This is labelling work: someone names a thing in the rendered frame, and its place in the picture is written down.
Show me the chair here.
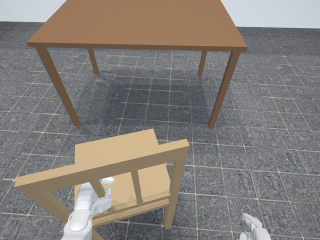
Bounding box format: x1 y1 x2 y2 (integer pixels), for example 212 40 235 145
14 128 190 240

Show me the robot right hand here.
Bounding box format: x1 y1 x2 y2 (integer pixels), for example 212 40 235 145
237 213 271 240

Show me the table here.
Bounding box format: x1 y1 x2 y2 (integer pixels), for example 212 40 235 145
26 0 248 129

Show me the robot left hand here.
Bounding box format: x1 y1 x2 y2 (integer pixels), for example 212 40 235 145
74 177 115 215

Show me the robot left forearm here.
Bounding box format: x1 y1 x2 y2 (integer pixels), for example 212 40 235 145
60 209 93 240

